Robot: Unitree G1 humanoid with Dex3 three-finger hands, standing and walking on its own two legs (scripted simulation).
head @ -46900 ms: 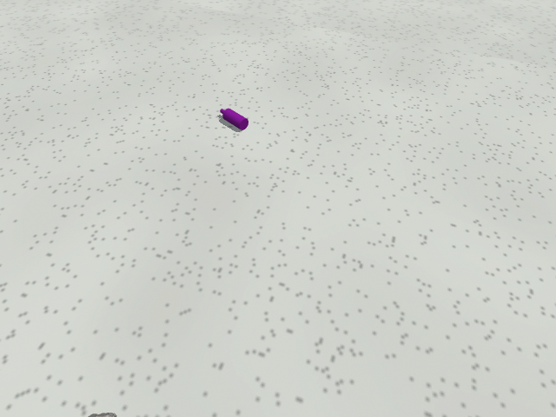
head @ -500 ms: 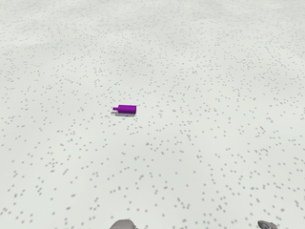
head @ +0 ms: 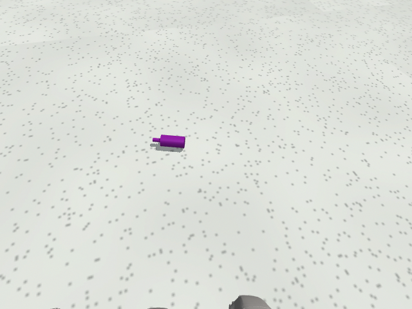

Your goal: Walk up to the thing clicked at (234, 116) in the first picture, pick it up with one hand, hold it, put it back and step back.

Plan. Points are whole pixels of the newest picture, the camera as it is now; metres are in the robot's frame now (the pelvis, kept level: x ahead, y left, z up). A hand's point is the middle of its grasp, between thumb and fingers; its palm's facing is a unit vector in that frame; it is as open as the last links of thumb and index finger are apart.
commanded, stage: step back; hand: left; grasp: from above
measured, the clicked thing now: (168, 141) +1.09 +0.22 -0.73
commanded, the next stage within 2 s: stand in 0.28 s
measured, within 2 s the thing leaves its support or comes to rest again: neither
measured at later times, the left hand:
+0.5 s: hand (97, 302) +0.15 +0.23 -0.15, palm faces -0.01 -0.95 -0.31, open 7.4 cm
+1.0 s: hand out of the picture +0.08 +0.24 -0.14, palm faces -0.03 -0.94 -0.35, open 7.4 cm
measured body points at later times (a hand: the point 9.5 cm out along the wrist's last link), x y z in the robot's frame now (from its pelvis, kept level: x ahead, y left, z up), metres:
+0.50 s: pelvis +0.03 -0.01 +0.01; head +0.05 -0.01 +0.45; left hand +0.15 +0.28 -0.12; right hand +0.12 -0.31 -0.12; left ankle +0.01 +0.12 -0.73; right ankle +0.05 -0.14 -0.73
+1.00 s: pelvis +0.02 -0.02 +0.01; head +0.04 -0.02 +0.46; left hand +0.09 +0.29 -0.12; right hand +0.11 -0.31 -0.12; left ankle +0.01 +0.12 -0.73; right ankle +0.05 -0.14 -0.73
